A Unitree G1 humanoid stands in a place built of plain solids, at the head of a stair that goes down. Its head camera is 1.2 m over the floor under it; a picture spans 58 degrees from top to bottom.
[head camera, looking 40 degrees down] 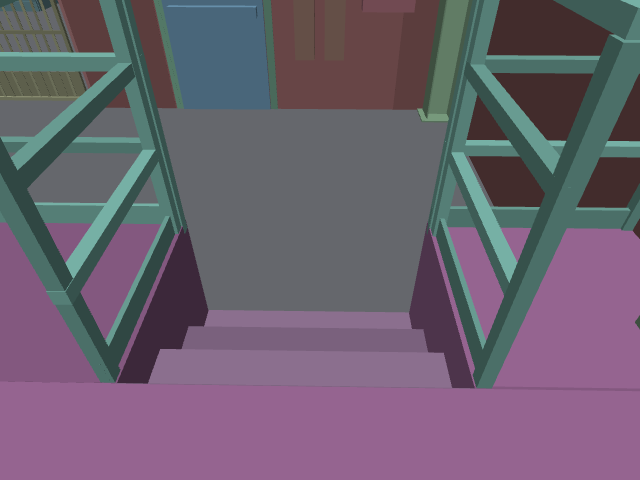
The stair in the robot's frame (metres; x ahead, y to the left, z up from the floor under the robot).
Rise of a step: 0.21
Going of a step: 0.28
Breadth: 1.12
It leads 1 degrees to the right of straight ahead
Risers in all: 4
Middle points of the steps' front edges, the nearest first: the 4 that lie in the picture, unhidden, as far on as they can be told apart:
0.74 0.08 0.00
1.01 0.07 -0.21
1.29 0.07 -0.42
1.57 0.06 -0.63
